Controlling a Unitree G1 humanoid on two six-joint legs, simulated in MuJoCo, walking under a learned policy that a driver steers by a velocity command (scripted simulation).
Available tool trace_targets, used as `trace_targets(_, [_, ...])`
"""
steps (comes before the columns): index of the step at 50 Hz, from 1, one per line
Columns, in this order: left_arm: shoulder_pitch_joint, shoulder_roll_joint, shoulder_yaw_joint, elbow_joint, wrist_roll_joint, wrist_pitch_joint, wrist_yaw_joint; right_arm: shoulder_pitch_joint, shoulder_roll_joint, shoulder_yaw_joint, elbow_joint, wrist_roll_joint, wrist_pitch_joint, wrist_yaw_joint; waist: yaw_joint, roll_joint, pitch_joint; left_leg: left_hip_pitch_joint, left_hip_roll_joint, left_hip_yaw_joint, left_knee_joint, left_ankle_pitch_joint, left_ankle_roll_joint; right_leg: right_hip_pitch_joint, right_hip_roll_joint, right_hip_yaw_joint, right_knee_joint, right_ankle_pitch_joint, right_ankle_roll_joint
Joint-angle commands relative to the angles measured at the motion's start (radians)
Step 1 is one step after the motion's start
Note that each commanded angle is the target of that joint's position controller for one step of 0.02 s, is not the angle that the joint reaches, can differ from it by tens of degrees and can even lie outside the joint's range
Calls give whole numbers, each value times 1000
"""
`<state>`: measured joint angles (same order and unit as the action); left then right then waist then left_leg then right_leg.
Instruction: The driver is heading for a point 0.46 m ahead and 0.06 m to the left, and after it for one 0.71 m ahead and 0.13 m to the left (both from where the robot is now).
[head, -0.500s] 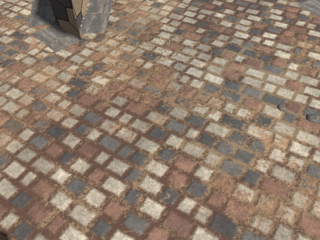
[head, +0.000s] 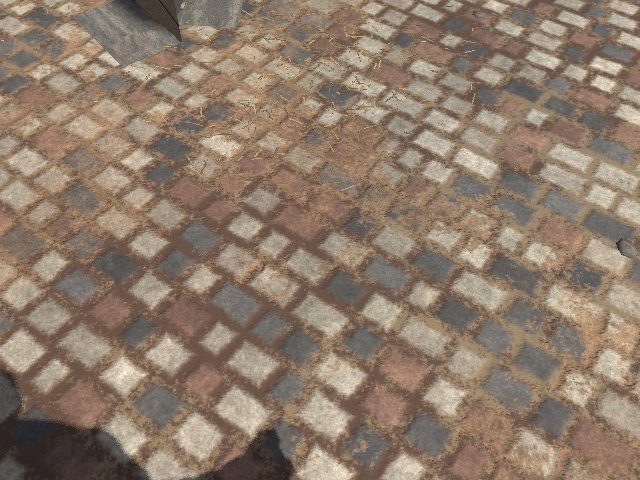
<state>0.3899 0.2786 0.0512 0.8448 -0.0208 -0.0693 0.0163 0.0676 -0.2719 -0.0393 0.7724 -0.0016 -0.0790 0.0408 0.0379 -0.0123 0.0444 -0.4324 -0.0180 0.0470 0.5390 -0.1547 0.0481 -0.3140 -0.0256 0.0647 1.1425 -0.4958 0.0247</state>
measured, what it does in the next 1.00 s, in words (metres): walks ahead: right foot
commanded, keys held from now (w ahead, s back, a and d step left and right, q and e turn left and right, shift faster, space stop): no key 1.00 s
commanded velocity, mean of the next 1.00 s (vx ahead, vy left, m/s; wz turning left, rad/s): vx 0.07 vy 0.00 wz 0.00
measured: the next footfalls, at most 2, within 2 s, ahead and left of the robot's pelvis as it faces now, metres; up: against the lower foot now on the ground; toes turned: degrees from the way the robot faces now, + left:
right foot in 0.32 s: +0.22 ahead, -0.14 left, +0.00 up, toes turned +0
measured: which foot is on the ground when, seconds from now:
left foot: down 0.00-1.00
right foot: up 0.00-0.30, down 0.32-1.00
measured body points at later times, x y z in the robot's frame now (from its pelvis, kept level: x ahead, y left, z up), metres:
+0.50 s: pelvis +0.13 -0.02 +0.01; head +0.15 -0.03 +0.46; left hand +0.28 +0.23 -0.10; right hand +0.22 -0.28 -0.14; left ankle +0.08 +0.09 -0.73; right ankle +0.18 -0.14 -0.73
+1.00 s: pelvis +0.14 -0.02 +0.01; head +0.14 -0.02 +0.46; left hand +0.24 +0.23 -0.13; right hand +0.17 -0.28 -0.14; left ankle +0.08 +0.09 -0.73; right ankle +0.18 -0.14 -0.73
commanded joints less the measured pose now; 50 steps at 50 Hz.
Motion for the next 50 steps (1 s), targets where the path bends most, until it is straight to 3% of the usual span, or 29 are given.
trace_targets(1, [-4,122,37,-75,13,-5,17,88,-96,-25,-8,-7,-2,-5,-35,86,-137,322,264,-246,-211,572,193,-265,-85,2,50,67,2])
trace_targets(4, [34,53,24,-65,19,29,24,48,-93,-25,20,-23,-16,-6,19,104,-129,171,237,-148,-270,693,210,-130,-82,-11,-78,154,18])
trace_targets(7, [-45,30,11,-88,28,34,24,24,-111,-27,42,-17,-10,-22,13,108,-132,154,208,-77,-279,684,192,-81,-82,-21,-306,296,19])
trace_targets(12, [-162,68,18,-107,22,43,14,79,-133,-27,93,-9,22,-30,-35,88,-119,208,227,-112,-270,440,174,-22,-55,-23,-503,384,8])
trace_targets(14, [-163,72,23,-107,30,43,12,62,-125,-20,101,5,33,-32,-13,78,-103,200,214,-125,-222,288,142,52,-36,-39,-629,424,-16])
trace_targets(15, [-159,85,28,-103,39,42,13,82,-99,-10,110,9,35,-33,-9,58,-99,189,177,-125,-184,192,101,115,-38,-31,-714,508,-34])
trace_targets(16, [-159,129,37,-111,44,40,19,123,-66,2,115,-8,33,-34,-28,-4,-116,162,122,-101,-125,77,46,196,-110,43,-732,740,-56])
trace_targets(17, [-193,179,44,-123,42,47,25,231,-50,3,134,-25,27,-32,-110,-121,-137,96,40,-55,-87,-127,1,267,-190,116,-691,853,-119])
trace_targets(18, [-219,108,29,-115,38,54,20,246,-27,12,144,-21,31,-39,-110,-172,-168,131,35,-37,-98,-179,-25,231,-194,127,-695,708,-158])
trace_targets(19, [-248,66,22,-118,32,55,10,191,-59,9,141,-16,43,-44,-87,-138,-133,165,36,-34,-116,-141,-34,170,-141,102,-704,563,-134])
trace_targets(21, [-258,64,20,-114,35,50,-2,145,-93,-1,147,-7,69,-54,-62,-85,-93,159,42,-37,-112,-99,-28,139,-83,47,-684,540,-90])
trace_targets(26, [-243,71,24,-70,28,37,1,143,-91,-1,172,-3,80,-58,-56,-36,-121,205,62,-50,-99,38,-29,183,-66,21,-633,711,-90])
trace_targets(30, [-263,69,25,-40,26,42,3,141,-86,-3,200,0,88,-62,-58,-3,-119,223,64,-48,-94,64,-35,188,-58,11,-625,719,-97])
trace_targets(36, [-286,62,25,8,25,54,6,147,-82,-3,236,-1,95,-69,-60,13,-84,222,65,-46,-109,24,-36,173,-40,-6,-639,632,-90])
trace_targets(50, [-301,52,22,124,23,73,19,190,-60,10,291,-5,78,-77,-50,9,-22,177,65,-43,-158,-89,-36,171,-15,-24,-682,475,-67])
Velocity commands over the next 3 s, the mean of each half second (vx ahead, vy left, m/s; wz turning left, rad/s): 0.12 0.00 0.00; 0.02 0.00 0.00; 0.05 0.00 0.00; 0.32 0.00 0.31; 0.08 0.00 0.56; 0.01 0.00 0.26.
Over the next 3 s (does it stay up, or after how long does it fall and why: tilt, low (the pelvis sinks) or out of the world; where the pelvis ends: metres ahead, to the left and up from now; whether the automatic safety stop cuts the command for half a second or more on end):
stays up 0.48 -0.03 0.01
